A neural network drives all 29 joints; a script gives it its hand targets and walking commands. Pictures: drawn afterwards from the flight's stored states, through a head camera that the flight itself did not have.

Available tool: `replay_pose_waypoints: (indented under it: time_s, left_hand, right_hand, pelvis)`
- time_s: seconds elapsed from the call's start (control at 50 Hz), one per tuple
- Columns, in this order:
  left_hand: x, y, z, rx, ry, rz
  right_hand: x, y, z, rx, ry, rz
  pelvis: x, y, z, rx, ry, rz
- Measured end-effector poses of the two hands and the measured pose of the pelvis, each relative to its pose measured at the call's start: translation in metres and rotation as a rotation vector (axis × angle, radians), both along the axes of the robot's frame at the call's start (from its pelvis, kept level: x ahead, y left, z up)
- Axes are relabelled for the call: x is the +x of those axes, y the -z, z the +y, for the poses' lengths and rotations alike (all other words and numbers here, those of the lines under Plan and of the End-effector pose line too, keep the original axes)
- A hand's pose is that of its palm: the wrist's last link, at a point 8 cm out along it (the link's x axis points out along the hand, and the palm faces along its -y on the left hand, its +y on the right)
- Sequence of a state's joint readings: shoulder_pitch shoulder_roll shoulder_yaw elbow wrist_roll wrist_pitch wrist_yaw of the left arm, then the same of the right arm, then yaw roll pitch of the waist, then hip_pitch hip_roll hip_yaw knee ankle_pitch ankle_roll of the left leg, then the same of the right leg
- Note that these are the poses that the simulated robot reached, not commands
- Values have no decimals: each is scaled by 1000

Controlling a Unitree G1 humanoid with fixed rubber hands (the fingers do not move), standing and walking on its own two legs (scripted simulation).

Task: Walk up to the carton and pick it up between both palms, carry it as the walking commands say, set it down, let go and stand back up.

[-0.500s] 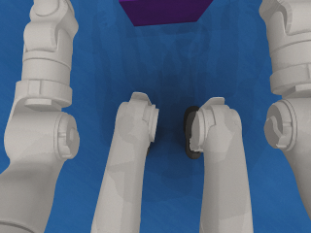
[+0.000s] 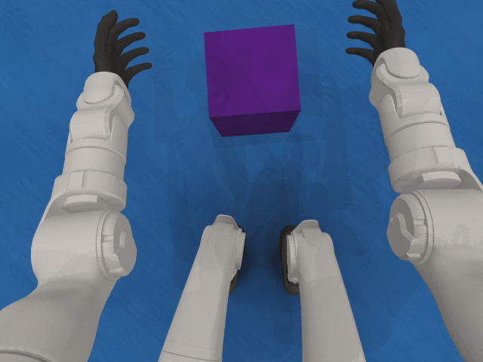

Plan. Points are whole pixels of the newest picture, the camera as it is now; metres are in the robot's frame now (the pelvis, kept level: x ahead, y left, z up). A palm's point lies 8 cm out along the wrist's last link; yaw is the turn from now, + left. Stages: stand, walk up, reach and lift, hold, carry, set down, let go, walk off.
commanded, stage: set down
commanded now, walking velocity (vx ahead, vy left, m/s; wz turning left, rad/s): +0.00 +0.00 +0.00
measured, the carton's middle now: (252, 89) +0.61 +0.05 -0.45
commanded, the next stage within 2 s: let go in 0.30 s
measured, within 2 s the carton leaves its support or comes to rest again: neither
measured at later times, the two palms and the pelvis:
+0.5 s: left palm (82, 51) +0.49 +0.24 +0.00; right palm (417, 33) +0.53 -0.15 -0.01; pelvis +0.06 +0.01 +0.11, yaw -1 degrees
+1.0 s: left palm out of the picture +0.29 +0.25 +0.10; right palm out of the picture +0.34 -0.20 +0.10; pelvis +0.09 +0.02 +0.18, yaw +0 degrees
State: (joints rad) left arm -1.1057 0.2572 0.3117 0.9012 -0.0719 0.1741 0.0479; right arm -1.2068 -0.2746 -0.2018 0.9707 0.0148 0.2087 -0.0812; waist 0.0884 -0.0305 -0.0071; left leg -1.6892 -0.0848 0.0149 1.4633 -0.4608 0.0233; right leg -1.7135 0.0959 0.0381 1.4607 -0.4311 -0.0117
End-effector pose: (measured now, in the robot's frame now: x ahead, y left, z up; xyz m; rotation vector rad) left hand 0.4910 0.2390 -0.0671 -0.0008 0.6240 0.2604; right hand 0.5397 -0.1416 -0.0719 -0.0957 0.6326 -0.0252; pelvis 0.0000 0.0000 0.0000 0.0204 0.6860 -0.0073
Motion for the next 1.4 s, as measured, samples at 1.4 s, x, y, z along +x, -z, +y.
replay_pose_waypoints:
  time_s: [1.4]
  left_hand:
    - [-228, -194, -29, 67, 237, 190]
  right_hand:
    - [-272, -202, -105, -97, -4, 158]
  pelvis:
    - [102, -194, -19, -13, -21, -771]
